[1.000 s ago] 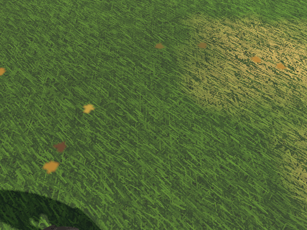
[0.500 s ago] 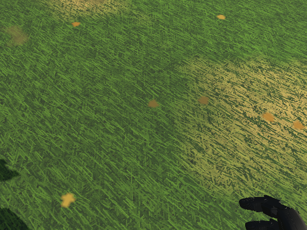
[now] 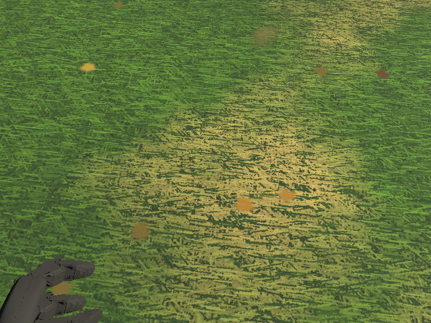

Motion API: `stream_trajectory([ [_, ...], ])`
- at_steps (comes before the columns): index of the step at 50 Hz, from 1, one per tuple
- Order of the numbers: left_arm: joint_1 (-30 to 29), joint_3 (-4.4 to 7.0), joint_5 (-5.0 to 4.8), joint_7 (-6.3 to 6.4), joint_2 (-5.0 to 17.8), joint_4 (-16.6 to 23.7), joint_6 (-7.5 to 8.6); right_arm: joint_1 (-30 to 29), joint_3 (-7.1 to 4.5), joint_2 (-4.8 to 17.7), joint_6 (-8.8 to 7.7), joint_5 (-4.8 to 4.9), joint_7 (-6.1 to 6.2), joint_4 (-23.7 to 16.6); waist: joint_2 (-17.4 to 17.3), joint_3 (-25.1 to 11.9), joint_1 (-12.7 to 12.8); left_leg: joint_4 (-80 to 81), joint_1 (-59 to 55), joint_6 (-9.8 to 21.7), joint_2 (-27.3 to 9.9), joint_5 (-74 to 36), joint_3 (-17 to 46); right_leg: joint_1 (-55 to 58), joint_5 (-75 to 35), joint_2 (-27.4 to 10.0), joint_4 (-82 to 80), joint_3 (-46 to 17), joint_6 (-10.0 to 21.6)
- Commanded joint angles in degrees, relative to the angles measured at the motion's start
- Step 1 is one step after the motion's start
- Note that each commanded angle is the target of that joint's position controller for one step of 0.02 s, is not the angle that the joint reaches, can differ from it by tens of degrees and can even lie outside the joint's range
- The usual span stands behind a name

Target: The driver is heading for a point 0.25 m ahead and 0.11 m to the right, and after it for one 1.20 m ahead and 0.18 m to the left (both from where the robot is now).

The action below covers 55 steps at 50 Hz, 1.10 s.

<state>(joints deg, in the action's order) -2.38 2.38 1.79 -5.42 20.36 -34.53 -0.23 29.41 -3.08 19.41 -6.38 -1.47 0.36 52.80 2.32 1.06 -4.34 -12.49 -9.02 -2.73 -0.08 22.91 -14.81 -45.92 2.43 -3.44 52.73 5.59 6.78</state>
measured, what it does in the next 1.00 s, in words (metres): walks ahead, turning left: right foot, then left foot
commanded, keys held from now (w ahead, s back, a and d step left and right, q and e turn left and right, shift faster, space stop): w+e+shift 0.04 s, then e+shift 0.08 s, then q+shift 0.88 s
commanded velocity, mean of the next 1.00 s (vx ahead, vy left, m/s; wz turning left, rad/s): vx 0.27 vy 0.00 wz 0.30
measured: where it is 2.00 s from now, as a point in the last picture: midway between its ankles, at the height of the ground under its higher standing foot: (224, 303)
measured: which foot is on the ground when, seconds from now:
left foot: down 0.00-0.10, up 0.12-0.52, down 0.54-1.00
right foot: up 0.00-0.08, down 0.10-0.54, up 0.56-1.00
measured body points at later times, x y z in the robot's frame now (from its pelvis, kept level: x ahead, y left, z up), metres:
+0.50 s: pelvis +0.37 +0.00 +0.00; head +0.40 +0.00 +0.45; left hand +0.52 +0.26 -0.11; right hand +0.49 -0.27 -0.10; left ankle +0.55 +0.08 -0.70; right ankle +0.26 -0.03 -0.72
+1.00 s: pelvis +0.50 -0.03 +0.01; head +0.54 -0.02 +0.46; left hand +0.57 +0.29 -0.09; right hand +0.77 -0.25 -0.06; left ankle +0.55 +0.07 -0.72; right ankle +0.61 -0.15 -0.72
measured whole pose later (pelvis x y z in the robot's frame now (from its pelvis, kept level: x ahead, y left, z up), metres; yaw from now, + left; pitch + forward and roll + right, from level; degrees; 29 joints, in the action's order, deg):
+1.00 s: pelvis +0.50 -0.03 +0.01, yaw +21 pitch +2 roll -1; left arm 5.1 4.2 -0.7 1.0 16.8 -42.8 1.5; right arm 9.3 -6.1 19.5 4.0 1.2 2.3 30.2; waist -1.3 3.2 -1.0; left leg -29.4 21.5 1.8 12.9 7.0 20.8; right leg -21.6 13.9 4.5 30.8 -10.7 -2.7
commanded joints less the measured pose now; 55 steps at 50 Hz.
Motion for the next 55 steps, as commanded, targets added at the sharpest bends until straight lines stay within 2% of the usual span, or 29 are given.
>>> stream_trajectory([
  [1,0.92,-1.12,-0.05,-0.58,0.18,2.18,0.46,-6.31,-0.70,7.30,-1.29,-0.04,0.43,-5.63,-5.65,3.73,6.73,-1.05,10.55,2.91,-11.50,-70.85,-1.17,16.90,-1.75,5.67,-7.64,6.47,2.73],
  [3,12.55,0.07,0.32,0.31,3.13,-1.35,1.03,-7.42,-1.63,10.71,0.57,-0.14,1.35,-6.51,-7.56,-2.73,13.53,-19.50,9.43,2.73,-13.58,-84.63,-0.35,30.10,2.53,9.49,-9.75,5.75,4.67],
  [4,24.70,1.39,0.65,1.24,5.18,-5.24,1.55,-9.54,-1.76,11.12,1.40,-0.01,1.43,-7.58,-7.10,-7.83,18.45,-35.74,14.51,3.05,-14.49,-81.81,1.20,43.72,1.11,10.43,-13.10,2.54,6.63],
  [5,29.58,2.82,0.50,3.07,7.06,-8.31,1.80,-9.09,-1.58,9.18,1.68,0.08,0.56,-7.56,-1.20,-9.07,18.04,-55.22,25.62,1.73,-8.98,-43.43,1.29,55.84,-2.65,8.65,-18.81,-3.03,7.78],
  [6,26.15,4.49,-0.14,4.36,14.06,-7.51,1.12,-5.62,-0.15,2.55,1.47,-0.99,-0.06,-10.26,11.78,-7.77,10.70,-79.72,44.81,-0.82,0.20,10.72,2.42,65.12,-38.67,-4.58,-12.84,-20.50,11.13],
  [7,26.74,5.56,0.41,4.44,16.33,-4.18,0.50,-3.38,0.05,4.93,1.35,1.01,0.68,-14.65,6.14,-25.08,11.25,-89.52,54.02,-1.18,0.58,9.02,15.50,77.60,-42.19,-15.52,-19.74,-39.78,21.99],
  [8,23.59,4.98,-0.33,5.32,12.80,-2.82,0.33,-7.53,0.67,5.74,1.00,1.17,1.13,-14.53,-3.36,-22.20,10.67,-85.03,54.55,-0.34,-2.36,2.09,17.65,70.17,-34.74,-15.65,-26.32,-40.04,19.74],
  [9,16.82,3.76,-2.77,4.23,8.59,0.09,2.64,-9.69,-0.20,7.68,-1.17,4.01,1.62,-16.42,-6.58,-16.11,8.31,-79.25,52.82,-0.27,-2.25,3.19,21.44,59.66,-21.82,-14.17,-31.86,-40.84,18.95],
  [10,11.68,2.46,-3.30,3.95,4.94,-0.71,3.90,-9.29,-0.55,7.59,-0.84,4.18,2.32,-13.94,-11.88,-10.29,4.47,-74.62,50.38,-0.88,-6.08,1.01,20.83,49.14,-19.97,-13.29,-33.09,-35.18,15.90],
  [13,9.05,1.02,-1.95,3.76,1.29,-3.48,5.92,-5.60,-0.98,4.78,2.02,3.73,2.41,-11.35,-7.02,-2.39,0.32,-61.19,38.92,-1.43,-9.22,-0.16,20.17,27.52,-29.18,-9.13,-35.15,-20.75,11.28],
  [17,9.29,1.12,-0.81,6.03,1.21,-6.39,6.20,-11.68,0.33,-1.25,1.40,2.27,0.96,-12.57,-1.50,-2.82,2.77,-38.43,35.48,0.21,-4.70,-21.28,14.98,26.88,-35.74,-0.30,-36.21,-3.19,3.54],
  [22,12.20,1.43,-1.36,8.51,2.12,-7.79,2.96,-19.08,-0.46,0.27,1.22,2.72,-2.75,-16.26,0.89,-3.86,6.97,-23.30,39.55,1.25,-2.12,-32.78,11.78,40.63,-29.49,-3.25,-31.70,0.00,-0.36],
  [24,10.74,1.89,-1.38,9.13,2.77,-7.03,1.45,-15.43,-1.59,2.21,1.49,2.08,-3.94,-16.48,2.29,-4.80,4.91,-23.75,37.63,3.12,-0.09,-25.14,10.00,42.61,-36.73,-5.45,-25.28,0.17,-0.65],
  [26,7.11,2.16,-1.66,9.69,2.65,-5.08,0.28,-5.51,-3.16,4.75,1.81,1.77,-3.79,-14.78,1.92,-7.21,-0.54,-21.39,28.42,6.50,2.75,-20.31,9.56,39.73,-41.59,-5.15,-11.65,1.19,-2.05],
  [27,5.45,1.97,-1.77,9.45,2.34,-3.81,0.29,1.60,-4.29,7.20,1.69,1.54,-2.92,-13.87,-3.11,-9.34,-5.03,-14.52,18.07,9.63,1.02,-32.67,15.22,33.28,-27.44,-0.78,3.57,1.62,-4.25],
  [28,10.31,0.41,1.14,7.84,-4.42,-2.53,0.40,-1.95,-4.48,11.01,1.48,1.18,-1.79,-15.06,-19.24,-9.05,2.50,-16.83,8.33,16.26,-9.99,-61.78,34.62,16.95,29.77,10.74,20.87,0.32,-7.73],
  [29,17.24,0.17,-0.64,6.52,-2.38,-2.19,0.97,-6.32,-4.48,12.87,1.41,-1.52,-1.56,-18.80,-20.13,-21.82,4.73,-10.08,-2.37,28.21,-19.40,-49.88,60.87,6.93,35.70,15.07,35.94,-12.77,-9.92],
  [30,15.44,1.03,-1.67,5.86,3.09,-3.00,1.33,-11.63,-4.61,10.55,2.22,-0.69,-1.37,-21.75,-10.21,-21.42,3.18,-7.93,0.79,25.80,-18.33,-34.14,57.85,6.20,30.20,10.66,35.61,-16.90,-8.59],
  [32,7.89,1.21,-0.98,6.20,2.24,-1.47,0.78,-15.99,-3.09,5.73,4.29,2.38,-0.25,-23.34,2.01,-9.98,4.32,-5.07,15.26,19.56,-11.78,-17.69,48.10,5.65,23.14,7.45,27.24,-15.17,-8.26],
  [35,7.53,1.29,-1.32,6.27,0.15,-1.44,0.06,-18.25,-3.31,5.34,6.14,2.19,0.81,-24.64,-2.71,-5.54,6.17,-3.67,24.61,15.30,-4.92,-13.83,41.71,11.71,19.97,6.99,10.35,-13.71,-9.00],
  [38,6.92,1.30,-1.69,7.02,-1.06,-2.39,0.35,-16.16,-4.41,7.36,7.42,2.07,2.01,-24.31,-6.00,-8.45,4.80,-5.39,22.52,14.50,-3.94,-19.23,41.67,14.05,18.54,8.29,0.50,-13.73,-10.91],
  [46,3.83,2.65,-2.42,6.98,0.67,-3.13,2.08,-18.58,-5.12,7.45,9.77,2.26,2.34,-25.65,-12.77,-7.75,2.09,-7.39,21.35,11.82,-1.74,-9.53,47.72,19.65,13.89,8.84,-14.27,-15.83,-10.64],
  [49,6.80,3.68,-2.58,6.20,2.39,-4.27,3.19,-20.43,-5.22,7.62,9.97,2.71,1.96,-26.54,-13.55,-7.72,3.41,-10.07,21.50,10.68,-0.71,-11.45,51.07,26.79,11.48,8.18,-25.13,-15.68,-9.03],
  [50,8.97,4.18,-2.50,6.15,3.08,-5.12,3.32,-21.41,-4.97,7.17,9.98,3.15,1.82,-26.84,-12.15,-7.78,4.74,-12.54,23.86,9.29,1.23,-8.24,50.16,32.13,6.09,6.29,-31.84,-15.11,-8.16],
  [51,9.00,4.75,-1.98,6.32,5.33,-4.89,2.94,-17.99,-4.16,4.52,10.07,3.15,1.60,-26.29,-5.01,-10.23,3.01,-20.72,29.13,6.95,5.23,6.56,45.16,40.16,4.44,-2.59,-34.33,-20.93,-4.69],
  [52,8.16,5.22,-0.28,6.58,9.08,-4.30,2.00,-17.79,-3.84,3.74,9.84,3.65,1.30,-27.79,11.55,-8.21,1.46,-33.44,40.74,3.91,12.94,13.68,31.00,42.28,-1.33,-13.27,-36.34,-33.67,3.54],
  [53,7.08,5.00,0.98,6.71,6.45,-3.13,2.16,-17.08,-5.21,8.86,8.86,2.62,0.65,-27.35,12.44,-7.19,1.68,-46.40,44.05,1.13,8.53,10.94,29.00,38.91,-1.42,-18.08,-37.15,-38.38,7.56],
  [54,4.15,4.13,0.34,7.30,3.48,-1.63,2.00,-16.34,-5.89,11.13,8.82,2.76,0.26,-25.71,8.52,-5.78,1.24,-51.57,44.44,0.07,5.99,6.76,27.14,37.53,0.49,-15.79,-36.10,-32.15,6.50],
  [55,2.54,3.63,-0.54,7.91,1.79,-0.90,1.54,-15.50,-5.87,10.59,9.31,2.86,0.35,-24.14,5.23,-4.21,1.30,-54.55,44.67,-0.60,4.86,3.08,25.75,36.42,3.84,-11.84,-35.23,-25.96,4.07],
])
